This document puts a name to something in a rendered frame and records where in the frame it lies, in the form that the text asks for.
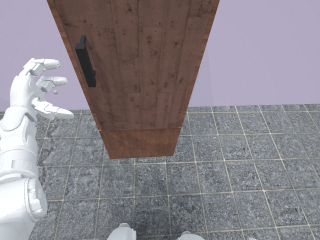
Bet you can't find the left robot hand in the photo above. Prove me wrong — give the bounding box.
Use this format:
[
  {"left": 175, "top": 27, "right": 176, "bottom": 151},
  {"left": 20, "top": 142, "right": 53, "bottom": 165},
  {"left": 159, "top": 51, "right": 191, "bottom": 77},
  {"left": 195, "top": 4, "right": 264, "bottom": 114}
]
[{"left": 10, "top": 58, "right": 74, "bottom": 121}]

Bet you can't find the robot shin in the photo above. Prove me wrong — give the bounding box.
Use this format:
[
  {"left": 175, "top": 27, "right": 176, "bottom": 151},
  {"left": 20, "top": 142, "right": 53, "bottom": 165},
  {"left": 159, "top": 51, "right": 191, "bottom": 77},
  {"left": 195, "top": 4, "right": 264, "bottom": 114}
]
[
  {"left": 181, "top": 231, "right": 191, "bottom": 236},
  {"left": 119, "top": 223, "right": 130, "bottom": 228}
]

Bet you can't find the robot right shin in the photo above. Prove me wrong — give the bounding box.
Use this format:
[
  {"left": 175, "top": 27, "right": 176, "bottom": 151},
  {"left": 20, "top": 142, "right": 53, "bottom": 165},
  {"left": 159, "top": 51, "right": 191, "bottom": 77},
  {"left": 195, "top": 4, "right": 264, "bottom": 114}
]
[{"left": 181, "top": 231, "right": 191, "bottom": 236}]

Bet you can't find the robot left shin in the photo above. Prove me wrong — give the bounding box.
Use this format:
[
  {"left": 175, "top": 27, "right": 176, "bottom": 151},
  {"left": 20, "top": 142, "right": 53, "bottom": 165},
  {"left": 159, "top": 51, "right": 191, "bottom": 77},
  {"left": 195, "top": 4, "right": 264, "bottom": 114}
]
[{"left": 119, "top": 223, "right": 130, "bottom": 228}]

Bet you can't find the cupboard door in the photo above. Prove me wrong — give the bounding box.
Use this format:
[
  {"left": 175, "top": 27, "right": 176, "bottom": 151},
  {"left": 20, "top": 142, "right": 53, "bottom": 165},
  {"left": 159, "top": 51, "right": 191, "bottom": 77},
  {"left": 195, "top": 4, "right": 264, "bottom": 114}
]
[{"left": 53, "top": 0, "right": 214, "bottom": 131}]

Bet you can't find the handle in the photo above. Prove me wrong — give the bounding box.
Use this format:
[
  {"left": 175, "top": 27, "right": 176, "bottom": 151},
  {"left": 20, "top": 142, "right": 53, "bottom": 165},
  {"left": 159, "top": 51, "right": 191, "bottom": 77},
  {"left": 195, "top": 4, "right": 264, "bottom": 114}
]
[{"left": 75, "top": 35, "right": 97, "bottom": 88}]

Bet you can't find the robot left forearm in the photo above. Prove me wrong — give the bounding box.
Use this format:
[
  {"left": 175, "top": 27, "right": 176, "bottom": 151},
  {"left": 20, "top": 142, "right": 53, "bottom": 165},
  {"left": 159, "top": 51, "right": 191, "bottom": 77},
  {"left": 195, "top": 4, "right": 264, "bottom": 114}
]
[{"left": 0, "top": 106, "right": 39, "bottom": 185}]

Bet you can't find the robot left upper arm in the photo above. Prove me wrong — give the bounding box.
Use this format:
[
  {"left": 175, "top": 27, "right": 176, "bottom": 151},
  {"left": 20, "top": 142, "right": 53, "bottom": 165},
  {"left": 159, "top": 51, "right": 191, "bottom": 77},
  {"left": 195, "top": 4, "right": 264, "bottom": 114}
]
[{"left": 0, "top": 177, "right": 48, "bottom": 240}]

